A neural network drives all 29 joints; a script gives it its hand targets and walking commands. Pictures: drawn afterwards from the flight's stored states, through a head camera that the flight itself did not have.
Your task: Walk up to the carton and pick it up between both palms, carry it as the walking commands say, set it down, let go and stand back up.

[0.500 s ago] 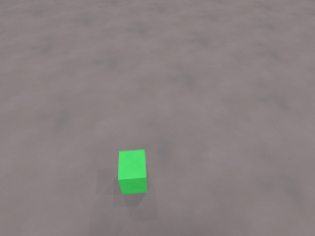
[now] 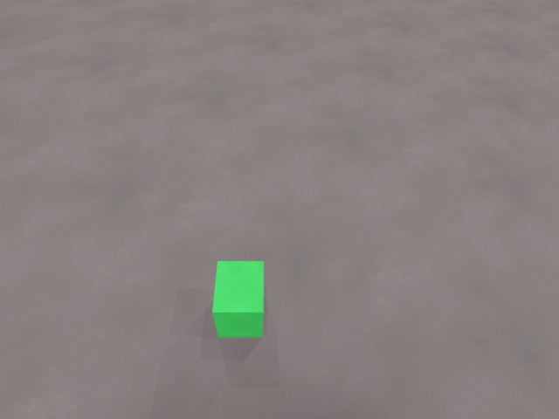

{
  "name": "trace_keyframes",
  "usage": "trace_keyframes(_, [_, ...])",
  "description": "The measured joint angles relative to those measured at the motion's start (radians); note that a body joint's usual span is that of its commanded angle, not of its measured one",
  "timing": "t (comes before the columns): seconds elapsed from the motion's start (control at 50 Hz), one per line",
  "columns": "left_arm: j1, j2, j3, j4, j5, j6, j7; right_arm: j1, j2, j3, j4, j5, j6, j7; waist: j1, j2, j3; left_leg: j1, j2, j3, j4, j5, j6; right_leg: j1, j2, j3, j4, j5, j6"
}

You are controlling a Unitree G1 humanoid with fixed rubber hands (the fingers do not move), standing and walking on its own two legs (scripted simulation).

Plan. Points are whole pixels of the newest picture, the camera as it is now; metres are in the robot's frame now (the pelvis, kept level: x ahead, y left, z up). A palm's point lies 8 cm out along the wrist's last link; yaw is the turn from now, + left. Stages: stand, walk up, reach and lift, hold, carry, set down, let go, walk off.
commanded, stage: walk up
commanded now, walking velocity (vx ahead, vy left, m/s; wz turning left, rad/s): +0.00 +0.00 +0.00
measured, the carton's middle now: (240, 300) +0.58 +0.16 -0.65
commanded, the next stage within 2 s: none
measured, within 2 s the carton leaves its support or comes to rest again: neither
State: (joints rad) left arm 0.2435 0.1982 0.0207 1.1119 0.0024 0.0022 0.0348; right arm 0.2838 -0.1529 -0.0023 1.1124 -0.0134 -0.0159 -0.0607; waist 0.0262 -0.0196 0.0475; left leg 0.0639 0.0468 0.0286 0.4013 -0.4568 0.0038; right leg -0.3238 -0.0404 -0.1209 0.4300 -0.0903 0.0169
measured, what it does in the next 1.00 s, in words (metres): walks ahead: left foot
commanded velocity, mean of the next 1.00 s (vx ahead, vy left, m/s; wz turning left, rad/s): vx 0.17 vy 0.11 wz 0.02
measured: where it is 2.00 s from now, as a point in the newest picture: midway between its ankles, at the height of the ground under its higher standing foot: outside the picture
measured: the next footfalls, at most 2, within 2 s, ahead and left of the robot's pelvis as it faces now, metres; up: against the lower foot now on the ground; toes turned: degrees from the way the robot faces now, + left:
left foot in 0.78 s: +0.24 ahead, +0.22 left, +0.00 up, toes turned +6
right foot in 1.26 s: +0.28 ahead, +0.02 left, +0.00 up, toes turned -4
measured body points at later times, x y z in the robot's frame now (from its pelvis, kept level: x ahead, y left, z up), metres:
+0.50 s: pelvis +0.04 +0.03 -0.02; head +0.06 +0.03 +0.43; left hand +0.01 +0.29 -0.17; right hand -0.06 -0.22 -0.16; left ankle -0.15 +0.10 -0.73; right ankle +0.08 -0.15 -0.73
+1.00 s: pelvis +0.19 +0.13 +0.01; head +0.20 +0.15 +0.46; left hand +0.26 +0.40 -0.13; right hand +0.18 -0.12 -0.13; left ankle +0.20 +0.21 -0.73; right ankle +0.15 -0.01 -0.65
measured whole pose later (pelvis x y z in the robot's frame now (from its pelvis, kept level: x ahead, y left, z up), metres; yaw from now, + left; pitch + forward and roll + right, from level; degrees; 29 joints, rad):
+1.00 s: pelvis +0.19 +0.13 +0.01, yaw +1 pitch +0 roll -2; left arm 0.23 0.25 0.06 0.97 0.03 -0.01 0.01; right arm 0.36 -0.20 -0.03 0.99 -0.03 -0.05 0.00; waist -0.05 0.01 0.01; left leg -0.25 0.02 0.10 0.47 -0.23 0.06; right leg -0.43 -0.06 -0.08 1.06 -0.46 0.00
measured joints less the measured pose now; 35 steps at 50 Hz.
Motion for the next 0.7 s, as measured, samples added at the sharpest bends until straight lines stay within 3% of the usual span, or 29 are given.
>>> trace_keyframes(0.32, [0.036, -0.017, -0.019, 0.033, 0.019, 0.018, -0.005, 0.135, 0.034, 0.01, 0.079, -0.01, 0.013, 0.02, -0.033, 0.024, -0.013, 0.042, -0.056, 0.013, -0.008, 0.0, 0.042, 0.02, -0.047, 0.033, 0.03, -0.012, 0.033])
trace_keyframes(0.4, [0.05, -0.012, 0.002, 0.005, 0.022, 0.023, -0.002, 0.171, -0.001, -0.019, 0.046, -0.012, 0.032, 0.039, -0.041, 0.06, -0.018, -0.015, -0.043, -0.013, 0.083, -0.061, 0.05, -0.031, -0.059, -0.003, 0.138, -0.161, 0.039])
trace_keyframes(0.52, [0.082, 0.026, 0.021, -0.017, 0.027, 0.003, -0.004, 0.193, -0.05, -0.033, 0.006, -0.015, 0.019, 0.039, -0.04, 0.088, -0.032, -0.023, -0.027, -0.017, 0.135, -0.139, 0.046, -0.076, -0.057, -0.011, 0.256, -0.208, 0.027])
trace_keyframes(0.62, [0.074, 0.034, 0.036, -0.049, 0.046, -0.056, 0.014, 0.1, -0.052, -0.034, -0.043, -0.01, 0.014, 0.052, 0.009, 0.049, 0.017, -0.359, -0.03, -0.004, 0.73, -0.116, 0.016, -0.009, -0.096, -0.045, 0.227, -0.241, 0.045])
trace_keyframes(0.66, [0.124, 0.023, 0.03, -0.034, 0.049, -0.056, 0.013, 0.011, -0.081, -0.04, -0.085, -0.013, 0.008, 0.06, 0.035, 0.037, 0.031, -0.465, -0.011, -0.003, 0.744, -0.069, 0.015, 0.04, -0.099, -0.029, 0.157, -0.214, 0.058])
trace_keyframes(0.7, [0.174, 0.014, 0.027, -0.02, 0.048, -0.045, 0.004, -0.067, -0.1, -0.042, -0.132, -0.009, 0.001, 0.071, 0.048, 0.02, 0.033, -0.525, 0.016, -0.011, 0.599, -0.013, 0.006, 0.084, -0.107, -0.01, 0.095, -0.192, 0.08])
